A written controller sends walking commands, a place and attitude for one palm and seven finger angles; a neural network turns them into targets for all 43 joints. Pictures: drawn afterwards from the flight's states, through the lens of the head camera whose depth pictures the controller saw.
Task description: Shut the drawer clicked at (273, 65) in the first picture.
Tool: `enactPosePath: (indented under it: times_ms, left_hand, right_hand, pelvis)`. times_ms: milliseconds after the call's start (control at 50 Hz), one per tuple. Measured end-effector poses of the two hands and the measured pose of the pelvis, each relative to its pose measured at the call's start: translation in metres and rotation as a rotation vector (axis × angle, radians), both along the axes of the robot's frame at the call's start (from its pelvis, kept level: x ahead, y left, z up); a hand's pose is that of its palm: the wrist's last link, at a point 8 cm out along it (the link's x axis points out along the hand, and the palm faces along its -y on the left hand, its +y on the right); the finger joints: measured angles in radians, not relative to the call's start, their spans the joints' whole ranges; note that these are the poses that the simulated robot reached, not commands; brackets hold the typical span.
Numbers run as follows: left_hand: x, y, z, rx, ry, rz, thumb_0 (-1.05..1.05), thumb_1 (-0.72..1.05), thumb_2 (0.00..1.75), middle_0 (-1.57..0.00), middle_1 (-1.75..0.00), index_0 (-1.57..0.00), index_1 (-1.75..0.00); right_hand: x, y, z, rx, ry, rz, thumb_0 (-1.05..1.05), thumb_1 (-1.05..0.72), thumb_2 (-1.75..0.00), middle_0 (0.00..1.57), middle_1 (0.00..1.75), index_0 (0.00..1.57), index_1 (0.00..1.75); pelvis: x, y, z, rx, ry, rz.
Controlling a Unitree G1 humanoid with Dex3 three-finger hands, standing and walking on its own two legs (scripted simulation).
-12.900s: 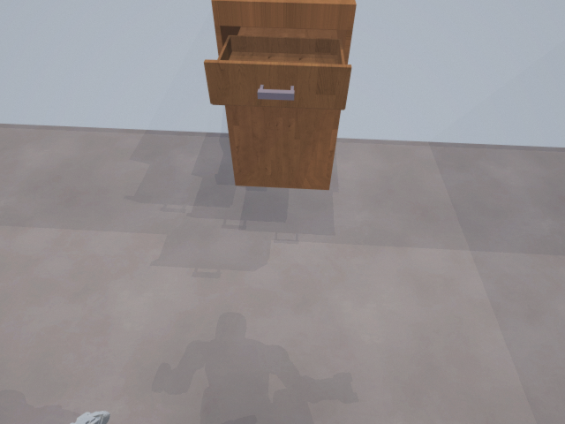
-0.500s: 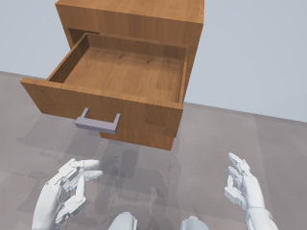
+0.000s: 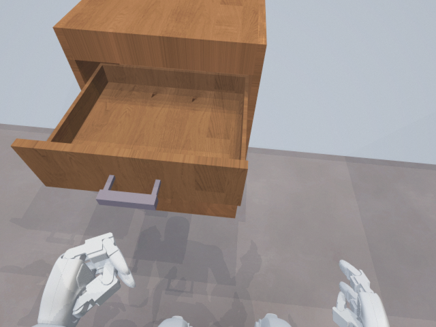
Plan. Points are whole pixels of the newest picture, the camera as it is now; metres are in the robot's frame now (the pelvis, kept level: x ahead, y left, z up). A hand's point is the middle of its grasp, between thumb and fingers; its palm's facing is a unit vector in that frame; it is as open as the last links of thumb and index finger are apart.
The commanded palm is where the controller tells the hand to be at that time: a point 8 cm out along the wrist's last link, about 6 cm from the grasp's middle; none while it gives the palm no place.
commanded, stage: raise the hand and make a fist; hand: left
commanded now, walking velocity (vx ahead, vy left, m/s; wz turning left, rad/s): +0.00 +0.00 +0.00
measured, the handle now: (131, 191) +0.36 +0.20 +0.02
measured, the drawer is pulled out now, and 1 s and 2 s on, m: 0.30 0.30 0.30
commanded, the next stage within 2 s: bring the fist close to the handle in 0.84 s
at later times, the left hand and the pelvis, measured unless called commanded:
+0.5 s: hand (91, 275) +0.18 +0.18 +0.11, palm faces +0.01 -1.00 -0.09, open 3.2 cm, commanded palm +0.14 +0.23 +0.12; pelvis +0.01 +0.00 +0.02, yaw +1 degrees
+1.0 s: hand (96, 266) +0.19 +0.18 +0.11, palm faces +0.00 -1.00 -0.07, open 3.2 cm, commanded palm +0.16 +0.24 +0.11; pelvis +0.01 -0.01 +0.02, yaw +0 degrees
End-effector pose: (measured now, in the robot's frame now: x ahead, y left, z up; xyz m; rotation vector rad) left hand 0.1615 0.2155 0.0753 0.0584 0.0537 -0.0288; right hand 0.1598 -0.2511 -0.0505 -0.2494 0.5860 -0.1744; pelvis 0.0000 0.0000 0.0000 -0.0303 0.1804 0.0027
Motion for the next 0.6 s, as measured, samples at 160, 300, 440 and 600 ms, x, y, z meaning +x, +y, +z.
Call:
enactPosePath:
  times_ms: [160, 300, 440, 600]
  left_hand:
    - [-0.001, 0.009, 0.018, 0.016, -0.025, 0.037, 0.01, 0.9, 0.9, -1.25, -1.43, -1.25, -1.44]
    - [-0.008, 0.015, 0.027, 0.022, -0.013, 0.044, 0.01, 0.9, 0.9, -1.35, -1.54, -1.36, -1.55]
    - [-0.007, 0.017, 0.038, 0.029, -0.028, 0.04, 0.01, 0.9, 0.9, -1.39, -1.58, -1.39, -1.59]
    - [0.0, 0.019, 0.04, 0.023, -0.019, 0.033, 0.01, 0.9, 0.9, -1.4, -1.59, -1.4, -1.6]
  right_hand:
    - [0.039, 0.024, 0.021, 0.054, -0.101, 0.055, 0.02, -0.91, -0.9, 0.2, 0.3, 0.2, 0.3]
    - [0.053, 0.045, 0.025, 0.098, -0.124, 0.113, 0.01, -0.9, -0.9, 0.2, 0.3, 0.21, 0.3]
    - [0.047, 0.045, 0.024, 0.103, -0.111, 0.119, 0.01, -0.9, -0.9, 0.21, 0.3, 0.21, 0.3]
    - [0.032, 0.03, 0.024, 0.081, -0.093, 0.079, 0.02, -0.9, -0.9, 0.21, 0.3, 0.21, 0.3]
  pelvis:
    - [0.01, -0.001, 0.007, -0.005, -0.024, 0.004]
    - [0.014, -0.002, 0.012, -0.008, -0.044, 0.011]
    - [0.014, -0.002, 0.017, -0.007, -0.063, 0.015]
    - [0.013, -0.004, 0.021, -0.002, -0.078, 0.01]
